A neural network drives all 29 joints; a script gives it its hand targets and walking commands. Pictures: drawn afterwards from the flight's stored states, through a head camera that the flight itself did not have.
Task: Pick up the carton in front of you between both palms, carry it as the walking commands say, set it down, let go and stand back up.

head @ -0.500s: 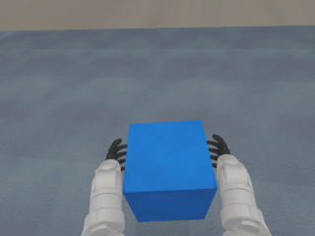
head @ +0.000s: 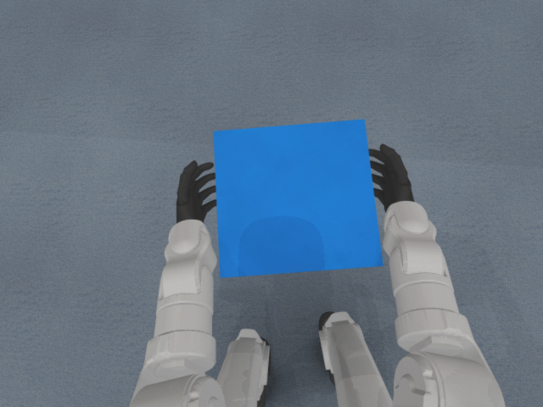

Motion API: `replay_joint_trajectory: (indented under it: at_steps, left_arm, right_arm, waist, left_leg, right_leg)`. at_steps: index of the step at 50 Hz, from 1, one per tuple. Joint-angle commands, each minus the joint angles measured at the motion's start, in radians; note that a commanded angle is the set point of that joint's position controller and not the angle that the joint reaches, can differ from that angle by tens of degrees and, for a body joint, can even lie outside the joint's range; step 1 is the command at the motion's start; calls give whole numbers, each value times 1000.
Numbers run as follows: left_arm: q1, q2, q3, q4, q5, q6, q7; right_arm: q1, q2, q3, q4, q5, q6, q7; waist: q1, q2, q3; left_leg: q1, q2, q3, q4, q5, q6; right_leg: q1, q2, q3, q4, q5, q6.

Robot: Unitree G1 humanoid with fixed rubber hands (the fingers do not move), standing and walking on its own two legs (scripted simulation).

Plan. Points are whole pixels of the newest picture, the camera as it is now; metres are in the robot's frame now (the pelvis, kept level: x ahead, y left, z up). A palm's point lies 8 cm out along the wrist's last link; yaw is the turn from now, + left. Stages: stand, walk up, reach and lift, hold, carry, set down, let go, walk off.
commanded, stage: set down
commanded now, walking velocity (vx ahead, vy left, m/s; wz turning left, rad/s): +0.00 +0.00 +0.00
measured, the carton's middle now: (291, 209) +0.42 -0.02 -0.15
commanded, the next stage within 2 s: none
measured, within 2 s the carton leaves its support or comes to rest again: rests again in 1.58 s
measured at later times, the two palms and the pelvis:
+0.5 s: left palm (218, 214) +0.45 +0.11 -0.22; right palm (371, 201) +0.45 -0.18 -0.24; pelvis -0.03 -0.02 -0.13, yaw +3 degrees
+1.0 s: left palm (234, 216) +0.48 +0.11 -0.38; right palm (356, 204) +0.48 -0.19 -0.39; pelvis -0.05 -0.01 -0.24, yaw +4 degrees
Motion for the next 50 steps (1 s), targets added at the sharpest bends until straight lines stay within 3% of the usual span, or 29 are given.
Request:
replay_joint_trajectory:
  at_steps: [1,9,21,28,39,50]
  left_arm:
    - [-576,-872,-564,66,-46,24,-214]
    - [-719,-828,-469,141,-36,39,-223]
    - [-910,-765,-476,155,-108,33,-222]
    - [-1012,-722,-458,177,-131,44,-222]
    - [-1161,-664,-416,228,-135,42,-194]
    - [-1314,-604,-482,235,-212,16,-147]
  right_arm:
    - [-491,875,516,77,53,23,220]
    - [-620,883,456,157,51,51,206]
    - [-805,859,510,132,114,52,131]
    - [-913,819,508,140,137,60,111]
    - [-1056,726,447,205,155,57,128]
    - [-1186,606,450,247,226,28,164]
  waist:
    - [-30,-27,-801]
    - [-11,-54,-860]
    - [-5,-115,-1042]
    - [-11,-127,-1053]
    - [-25,-99,-1014]
    - [-70,-39,-991]
  left_leg:
    - [155,-57,44,-90,204,-52]
    - [-63,-77,81,66,141,-43]
    - [-340,-100,134,306,100,-40]
    - [-462,-101,152,413,59,-36]
    - [-522,-96,158,552,42,-34]
    - [-448,-91,157,707,105,-46]
  right_leg:
    - [526,95,-97,37,223,-27]
    - [390,98,-96,173,195,-15]
    - [364,99,-91,374,216,13]
    - [319,95,-96,471,191,17]
    - [125,87,-127,625,164,14]
    - [-42,66,-163,800,191,4]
